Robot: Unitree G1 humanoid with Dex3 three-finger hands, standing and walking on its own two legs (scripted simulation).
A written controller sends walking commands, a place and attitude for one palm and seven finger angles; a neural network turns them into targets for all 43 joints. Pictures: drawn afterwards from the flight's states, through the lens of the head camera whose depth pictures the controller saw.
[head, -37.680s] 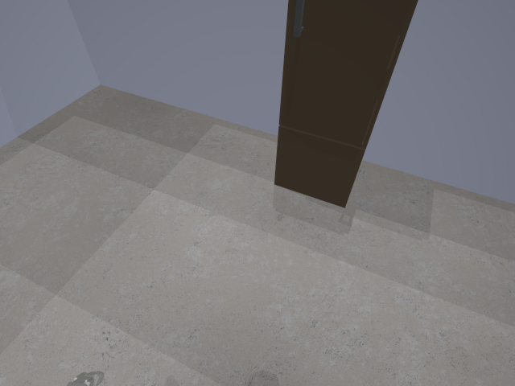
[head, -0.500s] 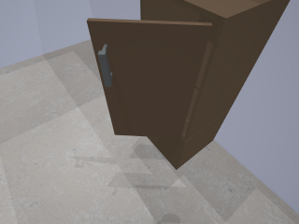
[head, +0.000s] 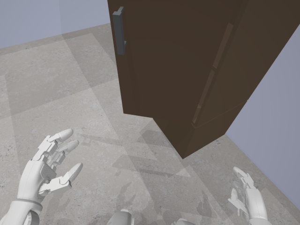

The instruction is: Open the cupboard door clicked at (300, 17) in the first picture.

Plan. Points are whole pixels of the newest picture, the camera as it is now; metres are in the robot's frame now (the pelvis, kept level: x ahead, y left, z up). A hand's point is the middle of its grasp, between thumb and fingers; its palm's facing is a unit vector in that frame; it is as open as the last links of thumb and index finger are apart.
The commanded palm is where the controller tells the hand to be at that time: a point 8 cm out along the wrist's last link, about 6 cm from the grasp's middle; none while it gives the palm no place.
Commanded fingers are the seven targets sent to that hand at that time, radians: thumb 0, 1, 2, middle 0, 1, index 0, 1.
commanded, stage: raise the hand with hooked fingers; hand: left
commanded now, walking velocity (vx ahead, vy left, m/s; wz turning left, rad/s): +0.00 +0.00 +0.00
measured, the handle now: (121, 31) +0.62 +0.16 +0.18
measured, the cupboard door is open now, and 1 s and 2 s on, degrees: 50 50 50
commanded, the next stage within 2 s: move the hooked fingers beside the handle in 1.56 s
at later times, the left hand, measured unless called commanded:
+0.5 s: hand (49, 136) +0.27 +0.26 +0.12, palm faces -0.03 -1.00 -0.06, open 12.3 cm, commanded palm +0.24 +0.31 +0.13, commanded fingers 0.00 -0.34 0.37 -0.29 -1.10 -0.29 -1.10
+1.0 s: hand (24, 97) +0.31 +0.30 +0.20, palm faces +0.00 -1.00 -0.06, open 14.0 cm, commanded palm +0.28 +0.34 +0.20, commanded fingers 0.00 -0.50 0.30 -0.30 -1.20 -0.30 -1.20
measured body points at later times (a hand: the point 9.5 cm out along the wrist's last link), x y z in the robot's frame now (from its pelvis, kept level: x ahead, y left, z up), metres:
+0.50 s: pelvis +0.01 +0.03 +0.04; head +0.03 +0.03 +0.49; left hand +0.26 +0.31 +0.13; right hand +0.16 -0.23 -0.03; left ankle +0.03 +0.13 -0.67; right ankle +0.02 -0.09 -0.67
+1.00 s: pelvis +0.02 +0.03 +0.06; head +0.02 +0.02 +0.51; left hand +0.30 +0.35 +0.20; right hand +0.19 -0.20 -0.02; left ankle +0.03 +0.13 -0.67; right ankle +0.02 -0.09 -0.67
